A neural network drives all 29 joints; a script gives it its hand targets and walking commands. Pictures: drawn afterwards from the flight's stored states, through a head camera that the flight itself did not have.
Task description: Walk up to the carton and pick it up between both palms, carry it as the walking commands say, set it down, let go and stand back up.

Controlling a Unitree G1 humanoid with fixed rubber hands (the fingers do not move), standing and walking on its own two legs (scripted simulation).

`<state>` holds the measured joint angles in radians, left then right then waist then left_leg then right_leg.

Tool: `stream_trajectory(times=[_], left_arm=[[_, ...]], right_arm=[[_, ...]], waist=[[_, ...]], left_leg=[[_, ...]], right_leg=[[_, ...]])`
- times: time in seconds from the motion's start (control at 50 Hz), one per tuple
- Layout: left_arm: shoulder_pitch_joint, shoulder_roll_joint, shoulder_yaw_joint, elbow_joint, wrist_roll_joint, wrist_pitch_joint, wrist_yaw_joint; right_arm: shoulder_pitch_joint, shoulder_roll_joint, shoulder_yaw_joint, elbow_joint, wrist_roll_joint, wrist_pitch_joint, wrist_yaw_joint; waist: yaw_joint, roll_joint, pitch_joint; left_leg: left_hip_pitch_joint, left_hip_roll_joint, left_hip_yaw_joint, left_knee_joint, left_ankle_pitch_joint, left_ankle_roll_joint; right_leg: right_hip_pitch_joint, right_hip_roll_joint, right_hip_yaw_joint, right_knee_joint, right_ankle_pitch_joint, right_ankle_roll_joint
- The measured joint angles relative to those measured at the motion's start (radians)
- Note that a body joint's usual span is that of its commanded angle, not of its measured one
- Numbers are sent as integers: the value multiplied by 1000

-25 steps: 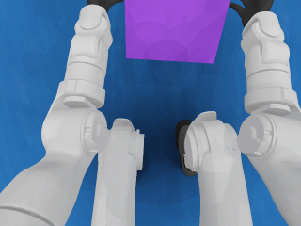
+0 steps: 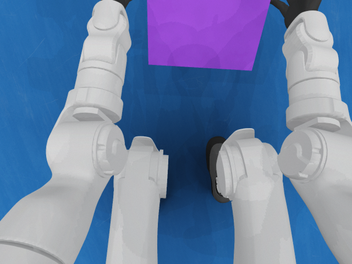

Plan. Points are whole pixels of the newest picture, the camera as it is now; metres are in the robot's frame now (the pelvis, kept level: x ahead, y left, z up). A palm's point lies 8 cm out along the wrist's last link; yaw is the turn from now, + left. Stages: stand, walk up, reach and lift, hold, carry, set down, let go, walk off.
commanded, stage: set down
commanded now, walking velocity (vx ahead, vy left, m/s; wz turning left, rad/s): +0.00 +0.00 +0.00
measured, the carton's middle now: (201, 15) +0.55 -0.06 -0.25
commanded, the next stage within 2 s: none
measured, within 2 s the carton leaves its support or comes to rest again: rests again in 1.22 s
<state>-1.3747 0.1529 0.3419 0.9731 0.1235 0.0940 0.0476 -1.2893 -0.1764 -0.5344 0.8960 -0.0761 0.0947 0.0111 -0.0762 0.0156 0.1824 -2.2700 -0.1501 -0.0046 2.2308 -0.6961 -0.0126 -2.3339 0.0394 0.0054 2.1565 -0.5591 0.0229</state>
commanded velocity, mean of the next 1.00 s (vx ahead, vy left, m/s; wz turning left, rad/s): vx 0.00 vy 0.00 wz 0.00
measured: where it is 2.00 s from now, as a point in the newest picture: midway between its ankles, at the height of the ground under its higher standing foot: (185, 187)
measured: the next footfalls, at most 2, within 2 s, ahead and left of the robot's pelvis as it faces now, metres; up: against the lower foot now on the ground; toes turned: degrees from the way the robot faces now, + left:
none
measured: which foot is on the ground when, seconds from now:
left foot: down 0.00-1.00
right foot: down 0.00-1.00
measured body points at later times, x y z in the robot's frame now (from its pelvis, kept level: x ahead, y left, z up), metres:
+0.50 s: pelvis +0.01 +0.00 +0.00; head +0.37 -0.01 +0.27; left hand +0.57 +0.09 -0.17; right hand +0.54 -0.22 -0.16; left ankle +0.07 +0.10 -0.34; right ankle +0.11 -0.12 -0.34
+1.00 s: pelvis +0.00 +0.00 -0.01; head +0.36 +0.00 +0.26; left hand +0.55 +0.10 -0.19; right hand +0.51 -0.22 -0.19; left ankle +0.07 +0.10 -0.34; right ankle +0.11 -0.12 -0.34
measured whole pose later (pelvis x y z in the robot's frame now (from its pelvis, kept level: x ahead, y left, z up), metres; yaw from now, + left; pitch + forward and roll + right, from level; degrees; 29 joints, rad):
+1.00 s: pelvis +0.00 +0.00 -0.01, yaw +0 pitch +40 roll -1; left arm -1.37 0.21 0.21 1.11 0.03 0.04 0.05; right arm -1.28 -0.23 -0.42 1.07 -0.06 0.04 0.01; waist -0.08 0.02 0.25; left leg -2.25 -0.15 0.00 2.27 -0.71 -0.01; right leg -2.31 0.03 0.00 2.20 -0.58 0.03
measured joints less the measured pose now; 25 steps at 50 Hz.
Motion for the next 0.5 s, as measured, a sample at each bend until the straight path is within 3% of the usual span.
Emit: stream_trajectory(times=[0.24, 0.5], left_arm=[[-9, 7, 2, 20, 1, -9, -6], [0, 23, -16, 32, -29, -30, -9]], right_arm=[[-7, -3, -24, 5, -17, -11, 32], [-8, -7, 3, 24, -18, -24, 32]], waist=[[-3, 5, 5], [-11, -2, 6]], left_leg=[[1, -3, 3, 1, -10, 3], [4, -4, -4, 11, -34, -11]], right_leg=[[1, -4, 3, 5, -14, 0], [-5, -8, -6, 22, -35, -16]])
